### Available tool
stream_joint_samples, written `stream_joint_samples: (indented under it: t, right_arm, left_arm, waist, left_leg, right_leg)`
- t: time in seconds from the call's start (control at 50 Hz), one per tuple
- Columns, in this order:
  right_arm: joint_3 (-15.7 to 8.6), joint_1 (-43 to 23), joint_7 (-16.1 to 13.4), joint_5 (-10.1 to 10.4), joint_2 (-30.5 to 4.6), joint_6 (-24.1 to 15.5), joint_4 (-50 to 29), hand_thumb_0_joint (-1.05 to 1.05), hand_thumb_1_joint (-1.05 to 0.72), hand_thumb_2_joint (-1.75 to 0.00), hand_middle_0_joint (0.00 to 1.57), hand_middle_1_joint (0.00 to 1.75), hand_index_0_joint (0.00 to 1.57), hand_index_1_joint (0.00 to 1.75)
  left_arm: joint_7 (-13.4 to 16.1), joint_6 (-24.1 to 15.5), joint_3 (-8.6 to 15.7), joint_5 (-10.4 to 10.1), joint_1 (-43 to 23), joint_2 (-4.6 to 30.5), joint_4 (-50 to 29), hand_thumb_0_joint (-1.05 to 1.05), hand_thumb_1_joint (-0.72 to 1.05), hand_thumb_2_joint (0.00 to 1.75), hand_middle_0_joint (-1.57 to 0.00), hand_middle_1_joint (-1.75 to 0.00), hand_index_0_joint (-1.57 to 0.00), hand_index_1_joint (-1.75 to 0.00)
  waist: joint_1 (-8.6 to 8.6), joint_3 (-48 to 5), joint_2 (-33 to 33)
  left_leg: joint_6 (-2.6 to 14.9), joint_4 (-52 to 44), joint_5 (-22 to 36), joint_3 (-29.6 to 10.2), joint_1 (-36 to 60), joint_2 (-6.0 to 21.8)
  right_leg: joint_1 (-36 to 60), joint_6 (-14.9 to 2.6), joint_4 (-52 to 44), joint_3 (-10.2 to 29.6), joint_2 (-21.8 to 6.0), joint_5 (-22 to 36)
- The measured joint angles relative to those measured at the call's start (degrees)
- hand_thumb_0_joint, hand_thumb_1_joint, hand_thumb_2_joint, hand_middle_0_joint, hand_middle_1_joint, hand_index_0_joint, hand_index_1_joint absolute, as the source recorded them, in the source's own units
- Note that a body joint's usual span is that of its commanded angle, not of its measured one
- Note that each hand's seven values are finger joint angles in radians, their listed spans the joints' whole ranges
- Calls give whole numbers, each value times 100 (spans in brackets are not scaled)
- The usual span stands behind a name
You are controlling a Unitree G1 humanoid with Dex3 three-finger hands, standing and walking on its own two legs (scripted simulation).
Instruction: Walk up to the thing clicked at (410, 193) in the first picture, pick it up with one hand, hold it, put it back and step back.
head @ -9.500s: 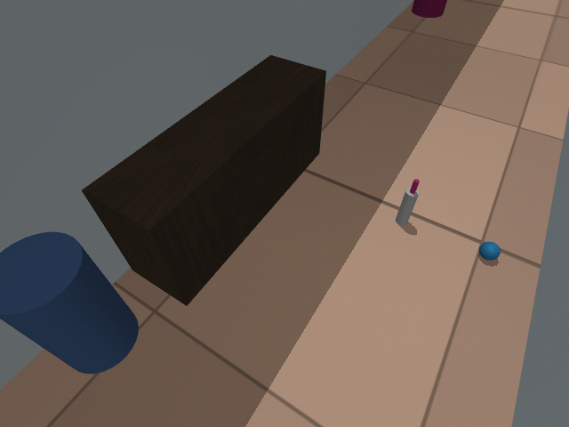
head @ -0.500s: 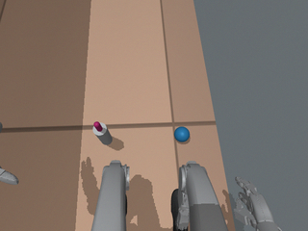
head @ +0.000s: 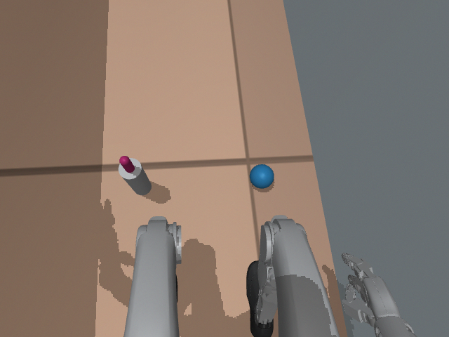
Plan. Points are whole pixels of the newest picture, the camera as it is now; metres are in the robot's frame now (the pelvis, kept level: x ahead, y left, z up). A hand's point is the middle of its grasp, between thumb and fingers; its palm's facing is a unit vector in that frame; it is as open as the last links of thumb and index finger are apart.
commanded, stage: go down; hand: left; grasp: from the side
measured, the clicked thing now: (134, 175) +0.45 +0.23 -0.33
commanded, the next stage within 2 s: none
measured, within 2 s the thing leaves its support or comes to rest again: neither
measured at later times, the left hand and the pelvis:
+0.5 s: hand out of the picture +0.36 +0.39 -0.04, palm faces +0.11 -0.99 -0.10, open 17.7 cm; pelvis +0.00 +0.00 -0.03, yaw +0 degrees
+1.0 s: hand out of the picture +0.37 +0.40 -0.04, palm faces +0.11 -0.99 -0.09, open 17.6 cm; pelvis -0.01 +0.00 -0.05, yaw -1 degrees
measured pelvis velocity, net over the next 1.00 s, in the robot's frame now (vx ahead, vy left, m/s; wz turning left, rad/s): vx -0.01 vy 0.00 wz -0.01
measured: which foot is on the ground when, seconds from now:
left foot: down 0.00-1.00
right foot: down 0.00-1.00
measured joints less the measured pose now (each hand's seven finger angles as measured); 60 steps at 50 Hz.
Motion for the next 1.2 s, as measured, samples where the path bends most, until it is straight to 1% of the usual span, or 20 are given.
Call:
stream_joint_samples:
  t: [0.2, 0.4, 0.58, 0.78, 1.02, 1.2]
  right_arm:
    - [70, -16, 16, -1, -20, 34, -21, 1, -92, -90, 20, 30, 20, 30]
    - [99, 23, 48, -8, -80, 51, -1, 1, -92, -90, 20, 30, 20, 30]
    - [114, 16, 60, -16, -104, 63, -6, 1, -92, -90, 20, 30, 20, 30]
    - [138, 33, 96, -16, -121, 72, -20, 1, -91, -90, 20, 30, 20, 30]
    - [189, 51, 139, -32, -116, 110, -21, 1, -91, -90, 20, 30, 20, 30]
    - [213, 91, 161, -17, -114, 142, -39, 1, -91, -90, 20, 30, 20, 30]
  left_arm:
    - [-112, 63, 116, -32, -170, 157, 69, -2, -59, 5, -6, -4, -4, -5]
    - [-232, 24, 212, -126, -309, 265, 151, -2, -59, 6, -5, -4, -4, -5]
    - [-295, 51, 254, -72, -432, 350, 191, -2, -59, 6, -6, -5, -4, -6]
    - [-337, 13, 308, -131, -531, 464, 288, -2, -58, 6, -6, -5, -4, -6]
    - [-372, 25, 352, -48, -759, 541, 332, -2, -57, 6, -6, -5, -4, -6]
    - [-374, 48, 350, -69, -839, 630, 363, -2, -57, 6, -6, -5, -5, -6]
  waist:
    - [-58, -16, 25]
    - [-45, 55, -2]
    - [-103, 61, -8]
    - [-116, 88, -21]
    - [-179, 122, -28]
    - [-212, 131, -18]
  left_leg:
    - [-3, 309, -48, -39, -263, -10]
    - [-17, 493, -38, -52, -468, -36]
    - [-20, 674, -53, -84, -601, -52]
    - [5, 793, -47, -72, -723, -53]
    - [20, 960, -26, -84, -855, -92]
    - [37, 996, -6, -85, -905, -80]
  right_leg:
    - [-250, 7, 287, -7, 12, -40]
    - [-462, 6, 493, 2, 3, -47]
    - [-572, 8, 650, -11, 5, -61]
    - [-694, 33, 759, 13, 16, -47]
    - [-790, 49, 910, 17, -2, -46]
    - [-841, 62, 932, 21, 17, -12]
